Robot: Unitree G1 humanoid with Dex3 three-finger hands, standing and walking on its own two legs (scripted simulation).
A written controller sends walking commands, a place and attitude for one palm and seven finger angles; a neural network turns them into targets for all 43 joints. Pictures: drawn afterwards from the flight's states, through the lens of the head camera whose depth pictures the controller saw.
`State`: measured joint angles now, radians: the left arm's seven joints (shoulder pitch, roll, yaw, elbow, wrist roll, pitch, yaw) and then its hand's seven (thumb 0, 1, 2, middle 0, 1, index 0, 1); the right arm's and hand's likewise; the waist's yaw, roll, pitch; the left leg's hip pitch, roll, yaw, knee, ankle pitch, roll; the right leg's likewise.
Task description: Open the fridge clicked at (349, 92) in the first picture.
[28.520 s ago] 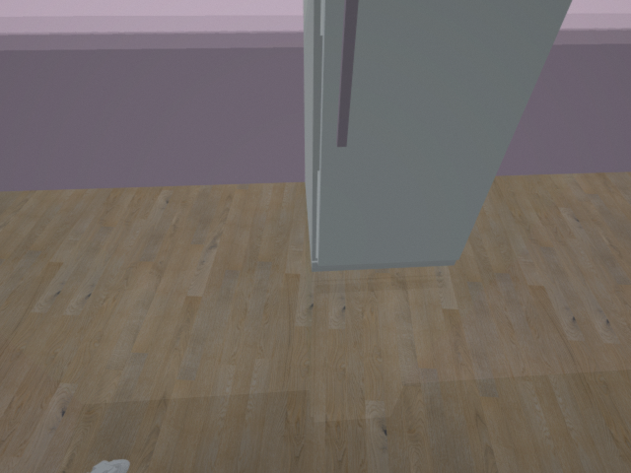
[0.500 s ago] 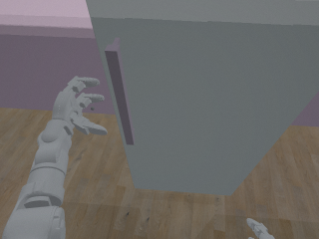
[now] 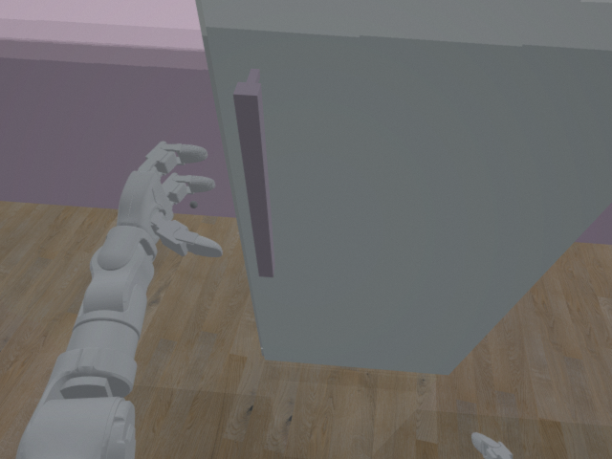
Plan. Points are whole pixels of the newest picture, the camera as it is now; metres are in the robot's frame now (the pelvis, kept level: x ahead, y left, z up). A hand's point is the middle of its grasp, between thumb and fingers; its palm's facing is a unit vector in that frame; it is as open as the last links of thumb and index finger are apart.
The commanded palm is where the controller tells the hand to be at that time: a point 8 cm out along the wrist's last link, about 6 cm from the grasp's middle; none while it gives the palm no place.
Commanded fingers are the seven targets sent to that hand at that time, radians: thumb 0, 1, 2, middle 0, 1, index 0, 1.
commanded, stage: move the hooked fingers beside the handle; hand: left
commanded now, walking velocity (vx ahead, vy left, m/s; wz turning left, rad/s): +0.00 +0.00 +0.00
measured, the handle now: (262, 192) +0.46 +0.08 +0.09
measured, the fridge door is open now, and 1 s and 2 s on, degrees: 0 0 0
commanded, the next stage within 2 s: none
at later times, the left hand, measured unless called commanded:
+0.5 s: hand (213, 206) +0.40 +0.13 +0.13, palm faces -0.06 -1.00 -0.01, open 14.0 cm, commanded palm +0.37 +0.19 +0.13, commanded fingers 0.00 -0.50 0.30 -0.30 -1.20 -0.30 -1.20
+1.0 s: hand (209, 212) +0.40 +0.14 +0.11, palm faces -0.04 -1.00 -0.01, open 14.0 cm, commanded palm +0.37 +0.19 +0.13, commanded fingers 0.00 -0.50 0.30 -0.30 -1.20 -0.30 -1.20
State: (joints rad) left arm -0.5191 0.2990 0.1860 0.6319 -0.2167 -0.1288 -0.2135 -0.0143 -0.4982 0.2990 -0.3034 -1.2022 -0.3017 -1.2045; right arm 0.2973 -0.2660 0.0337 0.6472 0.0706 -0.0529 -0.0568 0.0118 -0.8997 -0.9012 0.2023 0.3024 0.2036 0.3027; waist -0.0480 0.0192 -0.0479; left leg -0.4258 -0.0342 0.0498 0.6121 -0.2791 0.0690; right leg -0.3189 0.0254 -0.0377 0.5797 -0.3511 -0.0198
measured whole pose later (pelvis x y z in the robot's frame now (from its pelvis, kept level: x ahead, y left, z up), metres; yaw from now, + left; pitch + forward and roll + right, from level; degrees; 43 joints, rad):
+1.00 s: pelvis +0.01 -0.04 +0.00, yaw +0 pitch +5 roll +0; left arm -0.46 0.32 0.22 0.63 -0.23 -0.11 -0.24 -0.01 -0.50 0.30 -0.30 -1.20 -0.30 -1.20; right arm 0.29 -0.28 0.02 0.63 0.08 -0.02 -0.06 0.01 -0.90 -0.90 0.20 0.30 0.20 0.30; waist -0.05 0.02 -0.05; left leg -0.40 0.00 0.03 0.59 -0.28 0.03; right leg -0.30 0.06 -0.05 0.57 -0.36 -0.06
